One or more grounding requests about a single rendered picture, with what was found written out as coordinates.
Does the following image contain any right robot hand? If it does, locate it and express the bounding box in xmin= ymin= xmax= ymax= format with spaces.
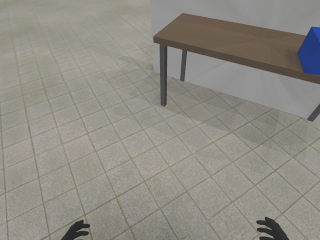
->
xmin=256 ymin=217 xmax=289 ymax=240

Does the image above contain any left robot hand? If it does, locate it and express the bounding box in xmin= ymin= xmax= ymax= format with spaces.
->
xmin=61 ymin=220 xmax=90 ymax=240

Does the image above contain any carton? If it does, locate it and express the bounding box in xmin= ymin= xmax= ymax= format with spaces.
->
xmin=297 ymin=26 xmax=320 ymax=75

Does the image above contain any table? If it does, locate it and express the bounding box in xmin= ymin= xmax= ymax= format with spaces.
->
xmin=153 ymin=13 xmax=320 ymax=122

